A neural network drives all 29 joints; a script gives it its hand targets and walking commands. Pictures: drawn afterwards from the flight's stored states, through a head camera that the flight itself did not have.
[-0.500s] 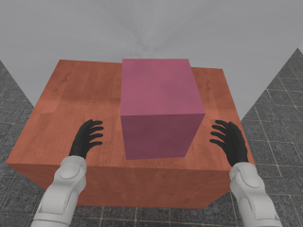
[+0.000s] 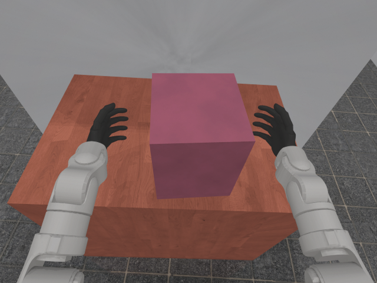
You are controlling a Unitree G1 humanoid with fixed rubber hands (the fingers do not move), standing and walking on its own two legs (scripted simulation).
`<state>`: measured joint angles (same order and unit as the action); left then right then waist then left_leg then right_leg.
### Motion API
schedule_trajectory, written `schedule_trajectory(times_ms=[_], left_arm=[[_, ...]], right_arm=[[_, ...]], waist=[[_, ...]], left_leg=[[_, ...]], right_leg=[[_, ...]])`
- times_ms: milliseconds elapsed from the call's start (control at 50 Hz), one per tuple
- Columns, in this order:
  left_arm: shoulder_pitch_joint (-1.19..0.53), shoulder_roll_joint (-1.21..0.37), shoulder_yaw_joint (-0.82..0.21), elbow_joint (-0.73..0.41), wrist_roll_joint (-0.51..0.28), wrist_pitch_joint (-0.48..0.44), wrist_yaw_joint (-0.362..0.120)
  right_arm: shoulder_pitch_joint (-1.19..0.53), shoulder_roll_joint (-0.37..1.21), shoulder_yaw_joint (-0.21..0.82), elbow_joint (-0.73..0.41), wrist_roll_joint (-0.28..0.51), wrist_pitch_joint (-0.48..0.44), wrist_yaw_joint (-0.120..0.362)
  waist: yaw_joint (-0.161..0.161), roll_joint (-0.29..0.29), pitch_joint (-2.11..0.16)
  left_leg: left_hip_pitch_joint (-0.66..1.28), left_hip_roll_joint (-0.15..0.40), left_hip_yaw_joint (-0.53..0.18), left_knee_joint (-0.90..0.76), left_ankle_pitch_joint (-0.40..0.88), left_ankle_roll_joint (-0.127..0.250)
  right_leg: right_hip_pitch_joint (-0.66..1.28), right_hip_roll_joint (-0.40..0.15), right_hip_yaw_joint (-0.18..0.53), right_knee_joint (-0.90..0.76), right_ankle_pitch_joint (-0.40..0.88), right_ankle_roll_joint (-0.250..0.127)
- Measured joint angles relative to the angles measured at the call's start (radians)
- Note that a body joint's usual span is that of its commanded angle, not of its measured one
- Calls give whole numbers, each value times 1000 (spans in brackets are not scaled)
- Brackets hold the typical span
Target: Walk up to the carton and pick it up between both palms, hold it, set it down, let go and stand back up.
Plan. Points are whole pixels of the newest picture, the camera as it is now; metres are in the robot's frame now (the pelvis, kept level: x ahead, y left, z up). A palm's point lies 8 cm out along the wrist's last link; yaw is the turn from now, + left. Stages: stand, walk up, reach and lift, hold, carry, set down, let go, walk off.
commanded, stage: reach and lift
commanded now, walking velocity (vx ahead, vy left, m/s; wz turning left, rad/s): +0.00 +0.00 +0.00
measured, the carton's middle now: (193, 139) +0.44 +0.01 +0.00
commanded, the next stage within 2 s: none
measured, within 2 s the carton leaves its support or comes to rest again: neither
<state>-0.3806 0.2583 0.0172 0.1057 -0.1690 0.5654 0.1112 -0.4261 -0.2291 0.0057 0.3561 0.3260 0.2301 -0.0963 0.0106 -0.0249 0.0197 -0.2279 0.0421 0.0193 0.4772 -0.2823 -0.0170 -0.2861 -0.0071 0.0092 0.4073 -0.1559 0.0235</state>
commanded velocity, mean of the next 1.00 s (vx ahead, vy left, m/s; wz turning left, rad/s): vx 0.00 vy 0.00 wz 0.00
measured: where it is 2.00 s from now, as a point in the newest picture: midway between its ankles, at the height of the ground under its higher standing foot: outside the picture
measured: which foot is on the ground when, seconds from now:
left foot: down 0.00-1.00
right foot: down 0.00-1.00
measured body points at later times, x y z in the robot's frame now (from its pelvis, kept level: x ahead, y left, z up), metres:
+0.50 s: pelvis +0.00 +0.00 +0.00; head +0.03 +0.02 +0.45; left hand +0.43 +0.21 +0.13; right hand +0.44 -0.16 +0.13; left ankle -0.02 +0.12 -0.74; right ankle +0.03 -0.14 -0.74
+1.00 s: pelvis +0.01 +0.00 +0.00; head +0.03 +0.01 +0.45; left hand +0.42 +0.19 +0.06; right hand +0.44 -0.19 +0.08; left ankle -0.02 +0.12 -0.74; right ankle +0.03 -0.14 -0.74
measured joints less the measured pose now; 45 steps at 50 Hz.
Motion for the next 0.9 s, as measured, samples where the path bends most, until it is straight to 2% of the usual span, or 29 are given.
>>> schedule_trajectory(times_ms=[180, 240, 480, 560, 700, 900], left_arm=[[-140, 26, 0, 116, 0, 12, 0], [-201, 35, 0, 198, 0, 5, 0], [-389, 54, 0, 487, 0, -105, 11], [-449, 49, 0, 600, 0, -164, 20], [-469, 1, 0, 787, 0, -292, 21], [-472, -71, 0, 1033, 0, -594, 21]], right_arm=[[-148, -11, -1, 124, 6, 34, 0], [-201, -11, -3, 186, 4, 46, 0], [-379, -12, -7, 395, -6, 43, 0], [-413, -12, -7, 453, -10, 21, 0], [-434, -12, -7, 620, -27, -61, 1], [-436, -12, -6, 769, -26, -241, 28]], waist=[[0, 0, 0], [0, 0, 0], [0, 0, 0], [0, 1, -9], [0, 6, -34], [0, 7, -84]], left_leg=[[0, 0, 0, 0, 0, 0], [0, 0, 0, 0, 0, 0], [-1, 0, 0, 0, 0, 0], [-3, 0, -2, 0, -1, 0], [-5, 0, -2, 0, -4, 0], [-55, 0, -2, 0, 1, 0]], right_leg=[[0, 0, 0, 0, 0, 0], [0, 0, 0, 0, 0, 0], [0, 0, 0, -1, 0, -2], [0, 0, -1, -4, 0, -3], [0, 0, -2, -10, 0, -2], [-51, 0, -2, -7, 4, -1]])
